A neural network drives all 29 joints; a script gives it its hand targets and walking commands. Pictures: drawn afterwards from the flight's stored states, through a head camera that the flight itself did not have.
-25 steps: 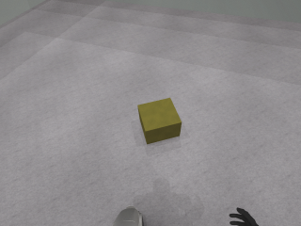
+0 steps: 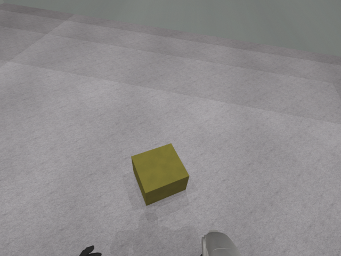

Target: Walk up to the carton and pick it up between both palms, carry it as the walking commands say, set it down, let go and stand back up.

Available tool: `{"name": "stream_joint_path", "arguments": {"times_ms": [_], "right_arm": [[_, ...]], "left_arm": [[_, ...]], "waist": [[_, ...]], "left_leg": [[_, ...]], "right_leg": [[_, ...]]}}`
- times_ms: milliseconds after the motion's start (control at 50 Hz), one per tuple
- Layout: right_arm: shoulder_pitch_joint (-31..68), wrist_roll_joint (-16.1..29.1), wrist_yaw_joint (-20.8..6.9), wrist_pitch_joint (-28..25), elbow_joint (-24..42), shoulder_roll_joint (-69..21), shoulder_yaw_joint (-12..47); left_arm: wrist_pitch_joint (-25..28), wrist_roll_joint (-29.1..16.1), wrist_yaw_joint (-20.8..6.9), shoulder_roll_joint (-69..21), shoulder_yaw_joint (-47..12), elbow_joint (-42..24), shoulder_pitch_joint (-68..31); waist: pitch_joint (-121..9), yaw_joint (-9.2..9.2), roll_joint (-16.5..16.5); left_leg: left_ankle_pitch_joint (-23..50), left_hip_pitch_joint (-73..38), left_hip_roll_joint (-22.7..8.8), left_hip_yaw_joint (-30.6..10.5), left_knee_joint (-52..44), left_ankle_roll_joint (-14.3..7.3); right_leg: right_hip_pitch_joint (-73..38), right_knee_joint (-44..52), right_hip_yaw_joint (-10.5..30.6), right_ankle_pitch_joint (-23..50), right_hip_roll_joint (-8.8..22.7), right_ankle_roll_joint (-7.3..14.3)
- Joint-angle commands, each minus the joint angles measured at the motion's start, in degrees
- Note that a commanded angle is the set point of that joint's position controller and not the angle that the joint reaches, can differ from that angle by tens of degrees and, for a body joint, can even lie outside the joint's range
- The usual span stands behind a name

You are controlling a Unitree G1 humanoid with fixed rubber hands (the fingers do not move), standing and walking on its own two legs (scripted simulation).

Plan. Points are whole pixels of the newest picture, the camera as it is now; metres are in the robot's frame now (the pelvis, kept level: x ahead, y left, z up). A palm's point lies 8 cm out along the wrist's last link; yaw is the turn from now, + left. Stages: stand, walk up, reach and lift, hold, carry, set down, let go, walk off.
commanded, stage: walk up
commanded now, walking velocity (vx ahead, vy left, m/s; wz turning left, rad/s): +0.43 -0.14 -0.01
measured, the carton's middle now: (159, 173) +0.69 +0.00 -0.70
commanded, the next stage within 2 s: none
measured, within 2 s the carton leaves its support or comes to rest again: neither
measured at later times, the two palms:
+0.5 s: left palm (101, 240) +0.20 +0.18 -0.13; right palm (270, 217) +0.23 -0.31 -0.16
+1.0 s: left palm (80, 242) +0.21 +0.25 -0.17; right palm (231, 200) +0.28 -0.19 -0.14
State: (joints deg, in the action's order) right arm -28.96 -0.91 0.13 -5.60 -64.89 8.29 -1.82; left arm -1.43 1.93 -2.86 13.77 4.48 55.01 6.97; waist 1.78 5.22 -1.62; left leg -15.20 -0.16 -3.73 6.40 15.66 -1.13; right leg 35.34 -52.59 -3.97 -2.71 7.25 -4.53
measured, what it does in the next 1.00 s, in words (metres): walks ahead: right foot, then left foot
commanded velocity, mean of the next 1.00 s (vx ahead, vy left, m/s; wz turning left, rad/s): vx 0.14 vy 0.05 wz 0.00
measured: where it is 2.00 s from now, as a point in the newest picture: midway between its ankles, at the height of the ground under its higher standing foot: outside the picture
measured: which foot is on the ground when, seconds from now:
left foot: down 0.00-0.22, up 0.24-0.70, down 0.72-1.00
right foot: up 0.00-0.20, down 0.22-0.72, up 0.74-1.00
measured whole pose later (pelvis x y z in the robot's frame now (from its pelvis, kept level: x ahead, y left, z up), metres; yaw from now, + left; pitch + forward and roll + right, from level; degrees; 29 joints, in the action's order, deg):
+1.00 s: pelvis +0.21 +0.02 -0.01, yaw +0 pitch +0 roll -1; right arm -8.3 -0.9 1.9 0.2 -59.7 6.9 -1.1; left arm -3.3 1.0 1.3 9.8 2.7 61.4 14.5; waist 1.5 -1.1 -2.2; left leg -6.6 16.3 -0.1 5.3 23.0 -3.6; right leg 16.4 -43.5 -1.2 -25.4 2.0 -0.9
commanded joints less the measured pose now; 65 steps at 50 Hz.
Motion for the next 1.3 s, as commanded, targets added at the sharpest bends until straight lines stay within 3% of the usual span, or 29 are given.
{"name": "stream_joint_path", "arguments": {"times_ms": [0, 80, 120, 140, 160, 180, 200, 220, 280, 300, 360, 420, 540, 560, 580, 600, 640, 660, 700, 720, 740, 800, 840, 880, 960, 1020, 1100, 1140, 1280], "right_arm": [[-3.98, -0.63, 1.21, -1.00, 1.44, 8.76, -1.93], [-6.12, -0.86, 1.96, 0.10, 0.13, 9.24, -2.33], [-4.70, -0.62, 1.63, 0.32, -1.08, 8.07, -2.45], [-4.42, 0.08, 1.90, 1.08, -1.70, 8.08, -2.62], [-4.06, 1.04, 1.66, 1.08, -1.80, 7.12, -2.28], [-4.31, 1.67, 1.21, 0.98, -0.47, 4.68, -1.71], [-5.04, 2.25, 1.58, 1.25, 0.35, 3.41, -1.68], [-6.08, 1.62, 1.73, 1.88, 0.03, 3.57, -2.28], [1.35, -1.63, 0.63, 4.05, 0.70, 4.38, -3.64], [-2.15, -1.29, 0.14, 4.85, -0.34, 3.04, -3.40], [-0.11, -0.57, -0.54, 6.15, 1.99, 1.66, -2.74], [6.61, -0.96, -0.61, 7.22, 4.42, 0.88, -1.94], [14.93, -1.13, -1.80, 7.67, 8.24, 3.33, -2.00], [17.17, -0.93, -1.86, 7.78, 8.71, 5.15, -2.18], [17.56, -0.28, -0.96, 7.47, 9.49, 4.76, -2.18], [17.92, 0.30, -0.38, 6.23, 9.51, 2.88, -1.39], [14.49, 0.71, 0.41, 5.25, 7.91, 5.62, -2.39], [13.04, 0.72, 0.87, 4.54, 7.00, 7.12, -3.03], [15.88, 0.58, 1.32, 3.97, 8.25, 11.56, -3.30], [17.05, 0.83, 1.58, 4.25, 7.98, 9.67, -2.36], [18.41, 0.42, 1.89, 4.32, 8.55, 10.43, -2.82], [17.71, -0.09, 2.71, 4.62, 8.61, 11.27, -2.99], [21.10, -0.14, 2.17, 4.69, 9.67, 6.49, -1.25], [21.31, -0.26, 2.13, 5.13, 8.66, 7.33, -1.50], [16.85, 0.43, 2.31, 5.35, 5.84, 7.96, -1.16], [16.21, 0.81, 1.81, 6.02, 4.36, 9.15, -1.42], [14.52, 1.71, 0.64, 6.21, 2.85, 3.59, -0.12], [13.68, 0.43, 0.66, 5.92, 2.25, 3.16, -0.09], [10.92, -0.20, 0.92, 5.64, 0.74, 4.56, 0.02]], "left_arm": [[1.70, -0.89, -0.20, -1.26, -0.94, -5.91, -8.59], [2.35, -0.96, 0.46, -1.27, -1.16, -6.27, -10.17], [3.58, -0.63, 0.91, -1.23, -1.25, -3.79, -5.31], [4.41, -0.24, 1.55, -0.80, -1.03, -1.93, 1.47], [5.50, -0.16, 2.14, 2.32, -0.02, 1.77, 10.41], [6.07, 0.15, 2.93, 7.67, 1.50, 4.49, 18.57], [6.06, -0.02, 3.44, 10.27, 1.61, 5.22, 23.73], [5.70, -1.83, 3.70, 10.43, 0.93, 4.24, 20.82], [5.92, -1.62, 4.76, 5.90, 0.69, 2.07, 11.57], [5.62, -1.78, 4.86, 4.44, 0.20, 0.93, 9.58], [5.31, -1.10, 4.45, 2.49, -0.36, 0.60, 8.21], [5.54, -0.82, 4.04, 0.87, -1.13, 2.58, 11.46], [4.34, 0.28, 4.25, 3.17, -0.73, 3.20, 11.03], [3.90, 0.30, 4.74, 3.88, -0.42, 3.57, 13.00], [3.67, -0.14, 4.56, 5.55, -0.59, 3.24, 11.93], [3.35, -0.76, 4.40, 4.29, -0.86, 3.86, 13.51], [2.77, -1.23, 4.09, 6.00, -0.44, 2.65, 13.19], [2.45, -2.09, 4.03, 4.41, -0.67, 2.91, 13.42], [1.15, -2.63, 4.17, -2.60, -2.37, 2.88, 16.81], [0.19, -2.75, 4.53, -2.60, -1.79, 3.01, 16.43], [-0.57, -2.36, 5.01, 1.03, -0.64, 3.31, 15.53], [-1.50, -0.93, 4.60, 1.39, 0.06, 3.60, 15.78], [-1.51, -0.38, 4.28, -2.46, -1.33, 6.62, 18.38], [-1.95, -0.41, 4.11, -2.49, -1.36, 6.53, 16.15], [-2.08, -1.10, 4.70, -2.52, -1.61, 8.46, 16.78], [-0.93, -1.94, 4.76, -2.03, -1.79, 10.39, 19.81], [1.35, -1.92, 4.76, -1.55, -3.70, 9.54, 14.75], [1.99, -1.62, 4.68, -2.77, -4.00, 9.57, 12.30], [1.58, -1.41, 4.99, -1.53, -3.60, 10.41, 17.23]], "waist": [[6.75, 0.39, 9.90], [6.73, 1.09, 12.05], [2.09, -1.83, 16.36], [-0.48, -5.18, 14.58], [-5.76, -8.90, 7.31], [-13.93, -11.38, -6.44], [-19.15, -11.27, -11.89], [-19.07, -8.17, -4.69], [-4.35, -6.01, 2.03], [-5.27, -3.93, -0.99], [-3.71, -3.61, -8.53], [-0.88, -4.49, -6.00], [1.84, -5.46, -11.62], [3.17, -6.29, -10.58], [0.83, -6.03, -11.96], [-4.05, -5.74, -14.83], [-5.90, -5.57, -9.12], [-6.76, -4.34, -2.27], [-8.66, -5.85, 15.61], [-5.45, -6.28, 14.39], [-1.29, -5.77, 16.40], [-5.40, -6.52, 10.70], [-6.87, -7.66, 9.91], [-3.17, -6.62, 13.40], [0.28, -6.27, 8.67], [0.61, -7.44, 5.91], [4.35, -3.80, -3.29], [4.19, -3.63, -6.54], [5.73, -4.80, 1.30]], "left_leg": [[30.21, -2.66, -15.41, -7.51, -4.87, -2.60], [42.30, -5.90, -14.43, -4.04, -1.10, -2.41], [46.09, -0.46, -10.81, 0.66, 3.90, -1.27], [44.52, 3.23, -7.93, 2.62, 11.12, -1.13], [34.58, 11.72, -5.88, 2.20, 21.89, 0.58], [3.01, 23.34, -2.55, 0.95, 37.44, 3.07], [-25.45, 29.35, 0.77, -1.81, 51.23, 3.09], [-23.29, 25.13, -1.94, -6.35, 55.37, 3.19], [-8.45, 26.99, -3.49, -8.66, 57.18, 2.50], [-6.62, 25.54, -4.43, -9.31, 54.00, 2.57], [-3.02, 24.87, -2.90, -6.85, 49.79, 2.69], [-0.74, 27.60, -2.26, -4.89, 43.72, 3.05], [3.80, 23.63, -0.98, -3.40, 25.72, 3.35], [4.37, 24.08, 0.05, -3.00, 23.38, 3.36], [1.85, 22.24, 1.59, -3.26, 20.43, 3.38], [1.94, 17.37, 2.19, -3.24, 16.19, 3.59], [11.77, 10.22, 3.49, 0.26, 7.62, 3.31], [16.40, 6.95, -0.29, -3.16, 1.59, 2.48], [27.46, 2.47, -15.29, -15.90, 0.93, -1.78], [23.60, 6.95, -15.00, -14.62, -0.49, -5.24], [31.04, 8.43, -16.36, -16.87, -0.03, -7.11], [53.04, 6.68, -14.65, -11.02, 6.68, -9.42], [11.39, 12.88, -9.18, -9.46, -1.18, -6.22], [-6.86, 15.93, -8.41, -12.40, -5.41, -4.73], [-9.74, 15.65, -11.21, -16.99, -7.35, -5.24], [-12.54, 15.66, -9.80, -16.75, -6.84, -2.21], [6.31, 8.19, 0.15, -6.88, 1.77, 1.86], [10.08, 2.87, -0.81, -6.48, 3.62, 0.84], [-2.20, 11.51, -2.76, -10.25, -0.77, 0.65]], "right_leg": [[4.61, 9.62, -0.95, 0.51, -0.92, 0.59], [0.17, 17.83, -3.35, -2.60, -4.02, 2.10], [-13.81, 22.08, -5.25, -4.38, -6.51, 4.25], [-24.34, 25.23, -7.14, -1.21, -8.07, 4.32], [-38.75, 27.08, -4.31, 9.49, -4.75, 5.70], [-53.61, 25.21, 8.95, 29.19, 9.44, 9.76], [-57.11, 26.29, 22.23, 48.56, 22.04, 16.10], [-47.12, 26.92, 19.41, 50.74, 23.03, 17.96], [-28.15, 34.06, 17.22, 27.06, 17.65, 13.21], [-26.49, 34.17, 13.41, 24.73, 14.89, 11.16], [-21.26, 36.47, 8.84, 14.64, 11.81, 11.21], [-20.05, 37.51, 6.04, 13.87, 12.11, 10.78], [-17.04, 43.44, 4.40, -12.49, 8.21, 9.31], [-18.93, 42.09, 5.11, -6.20, 9.30, 9.63], [-22.98, 36.86, 4.42, 17.31, 9.40, 11.37], [-25.49, 32.61, 1.97, 22.84, 6.09, 11.37], [-23.04, 29.74, 2.72, 13.96, 7.42, 9.45], [-21.98, 27.05, 1.58, 4.25, 5.37, 7.20], [-14.72, 19.71, -2.32, -22.14, -0.90, 2.25], [-16.45, 14.87, 0.66, -25.55, -1.56, 2.51], [-12.63, 8.59, 0.00, -27.47, -3.42, 2.26], [-10.53, -6.64, 3.16, -30.28, -5.00, 3.17], [-16.96, -2.10, 4.36, -21.58, -3.92, 3.66], [-17.48, 4.68, 2.98, -21.18, -4.93, 2.99], [-21.03, 16.05, 1.81, -22.66, -5.99, 4.60], [-28.61, 33.01, 3.13, -12.52, -4.80, 7.20], [-17.88, 43.59, 12.98, -26.84, 3.28, 7.91], [-14.62, 43.97, 10.94, -24.14, 1.79, 6.42], [-20.54, 37.70, 6.86, -20.76, -1.65, 6.68]]}}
